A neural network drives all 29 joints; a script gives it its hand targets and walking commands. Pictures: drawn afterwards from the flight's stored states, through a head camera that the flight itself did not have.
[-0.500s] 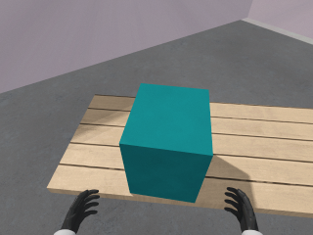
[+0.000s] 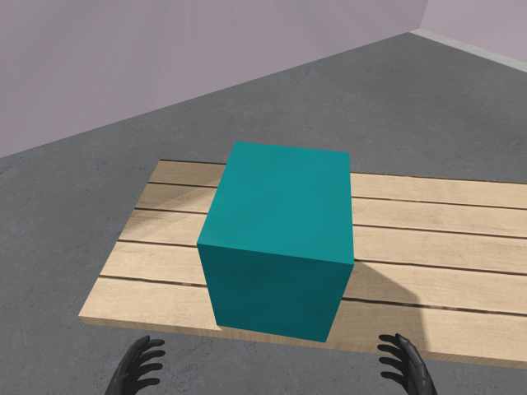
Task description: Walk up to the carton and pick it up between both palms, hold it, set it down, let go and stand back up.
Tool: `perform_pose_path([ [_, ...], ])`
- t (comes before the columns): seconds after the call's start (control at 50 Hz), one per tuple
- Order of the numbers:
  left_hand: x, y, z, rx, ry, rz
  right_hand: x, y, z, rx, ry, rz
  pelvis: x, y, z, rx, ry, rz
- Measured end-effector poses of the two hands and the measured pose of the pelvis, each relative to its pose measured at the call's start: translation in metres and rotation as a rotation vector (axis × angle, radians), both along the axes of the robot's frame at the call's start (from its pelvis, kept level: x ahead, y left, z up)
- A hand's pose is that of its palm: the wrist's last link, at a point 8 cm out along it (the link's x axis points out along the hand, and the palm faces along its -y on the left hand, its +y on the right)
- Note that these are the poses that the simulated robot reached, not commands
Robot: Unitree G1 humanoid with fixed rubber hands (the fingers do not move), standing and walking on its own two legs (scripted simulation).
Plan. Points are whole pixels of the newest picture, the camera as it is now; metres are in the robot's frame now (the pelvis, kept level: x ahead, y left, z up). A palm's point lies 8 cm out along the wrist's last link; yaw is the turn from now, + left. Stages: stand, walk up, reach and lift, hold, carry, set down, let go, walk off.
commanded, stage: set down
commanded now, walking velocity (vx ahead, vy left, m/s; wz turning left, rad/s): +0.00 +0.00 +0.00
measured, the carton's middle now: (280, 242) +0.43 -0.01 -0.05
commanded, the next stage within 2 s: let go in 0.30 s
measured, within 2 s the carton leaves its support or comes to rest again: neither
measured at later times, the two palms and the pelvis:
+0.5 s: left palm out of the picture +0.15 +0.23 -0.08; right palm out of the picture +0.15 -0.23 -0.08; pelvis -0.01 +0.00 +0.00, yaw +0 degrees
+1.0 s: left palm out of the picture +0.13 +0.24 -0.09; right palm out of the picture +0.10 -0.26 -0.11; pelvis -0.01 +0.00 -0.01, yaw -2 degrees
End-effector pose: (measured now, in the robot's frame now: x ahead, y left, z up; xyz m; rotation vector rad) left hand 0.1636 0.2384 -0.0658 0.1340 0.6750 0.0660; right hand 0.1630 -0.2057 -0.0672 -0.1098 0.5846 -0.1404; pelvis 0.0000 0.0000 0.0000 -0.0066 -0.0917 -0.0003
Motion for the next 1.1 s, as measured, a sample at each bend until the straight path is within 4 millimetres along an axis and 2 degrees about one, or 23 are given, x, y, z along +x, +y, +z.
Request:
perform_pose_path([
  [0.38, -0.014, -0.003, -0.012, 0.052, 0.141, 0.047, -0.010, -0.011, -0.012, -0.033, 0.126, 0.067, -0.007, 0.000, 0.001, 0.002, 0.013, 0.001],
  [0.58, -0.004, -0.015, -0.010, 0.056, 0.126, 0.030, -0.014, -0.031, -0.008, -0.058, 0.121, 0.065, -0.008, -0.005, 0.000, 0.005, 0.020, -0.001],
  [0.82, -0.007, -0.018, -0.011, 0.058, 0.124, 0.026, -0.021, -0.033, -0.009, -0.065, 0.139, 0.064, -0.010, -0.006, -0.001, 0.007, 0.033, -0.010],
  [0.88, -0.017, -0.010, -0.013, 0.099, 0.129, -0.006, -0.031, -0.040, -0.024, -0.077, 0.249, 0.037, -0.013, -0.003, -0.004, 0.002, 0.058, -0.022],
  [0.96, -0.032, 0.002, -0.018, 0.121, 0.164, 0.001, -0.053, -0.047, -0.041, -0.062, 0.363, -0.001, -0.014, 0.000, -0.006, 0.002, 0.082, -0.035],
  [1.1, -0.043, 0.001, -0.027, 0.113, 0.201, -0.010, -0.085, -0.052, -0.051, -0.059, 0.453, -0.042, -0.014, 0.002, -0.007, 0.007, 0.097, -0.051],
])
